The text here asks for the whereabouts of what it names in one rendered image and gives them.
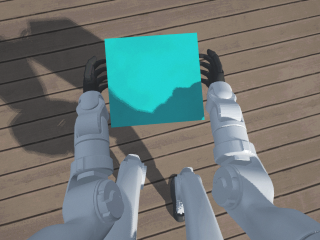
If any left robot shin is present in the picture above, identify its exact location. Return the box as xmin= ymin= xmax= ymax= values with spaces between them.
xmin=117 ymin=154 xmax=142 ymax=176

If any left robot forearm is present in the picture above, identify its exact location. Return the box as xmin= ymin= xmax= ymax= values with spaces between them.
xmin=62 ymin=90 xmax=114 ymax=216

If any left robot upper arm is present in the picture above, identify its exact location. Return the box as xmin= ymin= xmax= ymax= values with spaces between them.
xmin=27 ymin=178 xmax=125 ymax=240

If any carton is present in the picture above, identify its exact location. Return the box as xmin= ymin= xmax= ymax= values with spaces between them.
xmin=104 ymin=32 xmax=205 ymax=128

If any right robot forearm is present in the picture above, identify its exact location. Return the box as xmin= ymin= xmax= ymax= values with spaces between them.
xmin=205 ymin=81 xmax=274 ymax=190

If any robot shin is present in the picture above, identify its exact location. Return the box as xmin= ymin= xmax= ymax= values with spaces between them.
xmin=176 ymin=167 xmax=202 ymax=214
xmin=117 ymin=154 xmax=142 ymax=176

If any robot left hand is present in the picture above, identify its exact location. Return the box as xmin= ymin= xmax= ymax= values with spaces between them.
xmin=83 ymin=56 xmax=108 ymax=93

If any right robot shin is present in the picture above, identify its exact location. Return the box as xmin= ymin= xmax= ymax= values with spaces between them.
xmin=176 ymin=167 xmax=202 ymax=214

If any robot right hand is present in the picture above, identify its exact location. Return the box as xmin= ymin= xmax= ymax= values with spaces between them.
xmin=199 ymin=49 xmax=225 ymax=88

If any right robot upper arm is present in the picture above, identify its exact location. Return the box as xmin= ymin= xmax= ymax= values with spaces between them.
xmin=211 ymin=164 xmax=320 ymax=240

